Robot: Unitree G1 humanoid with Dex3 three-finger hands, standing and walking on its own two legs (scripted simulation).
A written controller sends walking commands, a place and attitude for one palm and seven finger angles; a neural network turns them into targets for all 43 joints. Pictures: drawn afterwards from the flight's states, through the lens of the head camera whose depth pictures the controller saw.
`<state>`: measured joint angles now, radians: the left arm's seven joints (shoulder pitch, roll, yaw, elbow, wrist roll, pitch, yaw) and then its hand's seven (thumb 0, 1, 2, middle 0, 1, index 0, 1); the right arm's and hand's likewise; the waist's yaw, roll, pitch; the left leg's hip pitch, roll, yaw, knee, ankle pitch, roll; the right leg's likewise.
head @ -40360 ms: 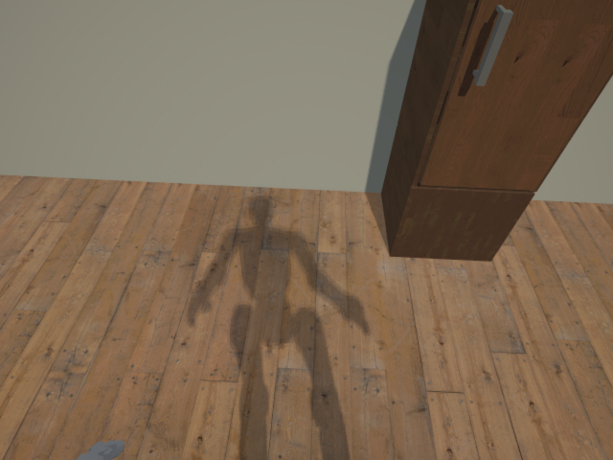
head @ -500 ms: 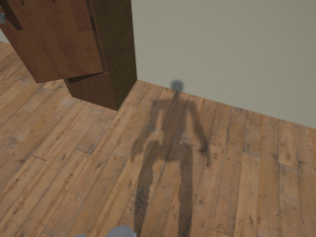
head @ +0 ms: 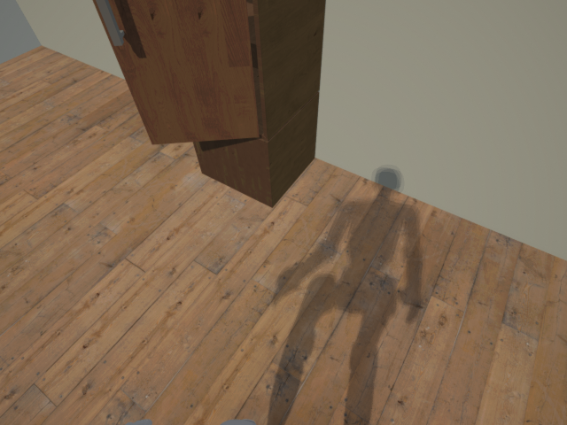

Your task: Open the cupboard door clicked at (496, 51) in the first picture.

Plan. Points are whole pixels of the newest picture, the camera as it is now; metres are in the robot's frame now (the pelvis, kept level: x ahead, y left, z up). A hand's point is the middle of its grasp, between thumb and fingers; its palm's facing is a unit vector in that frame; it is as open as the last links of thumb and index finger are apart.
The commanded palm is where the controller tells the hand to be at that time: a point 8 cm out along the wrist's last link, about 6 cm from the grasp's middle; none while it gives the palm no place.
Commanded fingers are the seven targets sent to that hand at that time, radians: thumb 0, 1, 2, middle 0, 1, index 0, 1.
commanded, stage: take the last steps up to it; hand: left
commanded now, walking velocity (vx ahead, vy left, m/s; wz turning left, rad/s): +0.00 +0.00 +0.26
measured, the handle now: (107, 6) +1.00 +0.50 +0.13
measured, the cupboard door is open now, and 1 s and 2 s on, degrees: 38 38 38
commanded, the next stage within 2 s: come to a stop and stand still in 1.44 s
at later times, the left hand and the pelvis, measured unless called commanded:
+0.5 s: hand out of the picture +0.07 +0.25 -0.16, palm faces +0.18 -0.96 -0.20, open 7.4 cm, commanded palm none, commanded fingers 0.00 0.90 0.90 -0.20 -0.30 -0.20 -0.30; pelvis +0.06 +0.05 +0.01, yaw +8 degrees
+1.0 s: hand (137, 396) +0.18 +0.26 -0.15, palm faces +0.29 -0.94 -0.20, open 7.2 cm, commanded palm none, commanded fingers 0.00 0.90 0.90 -0.20 -0.30 -0.20 -0.30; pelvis +0.23 +0.08 +0.02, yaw +12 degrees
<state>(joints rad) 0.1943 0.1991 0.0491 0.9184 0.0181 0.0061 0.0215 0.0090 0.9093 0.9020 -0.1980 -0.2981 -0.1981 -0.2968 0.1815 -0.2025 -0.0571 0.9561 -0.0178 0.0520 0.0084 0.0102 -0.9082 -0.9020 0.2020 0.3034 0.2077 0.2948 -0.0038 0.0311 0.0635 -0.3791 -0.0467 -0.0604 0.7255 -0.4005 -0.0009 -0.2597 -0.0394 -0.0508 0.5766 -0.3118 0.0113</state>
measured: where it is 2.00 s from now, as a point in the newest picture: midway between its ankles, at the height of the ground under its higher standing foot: (244, 342)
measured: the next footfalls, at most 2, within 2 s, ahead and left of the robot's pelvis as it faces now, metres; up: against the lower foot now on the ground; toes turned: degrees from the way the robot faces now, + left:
left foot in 0.28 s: +0.05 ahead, +0.13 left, +0.00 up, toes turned +10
right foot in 0.70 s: +0.24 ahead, -0.05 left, +0.00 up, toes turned +1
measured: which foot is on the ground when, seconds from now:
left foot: up 0.00-0.26, down 0.28-0.70, up 0.72-1.00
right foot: down 0.00-0.28, up 0.30-0.68, down 0.70-1.00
